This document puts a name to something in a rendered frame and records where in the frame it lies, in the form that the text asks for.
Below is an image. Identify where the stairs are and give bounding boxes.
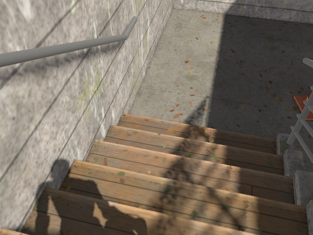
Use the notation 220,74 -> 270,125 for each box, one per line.
0,113 -> 309,235

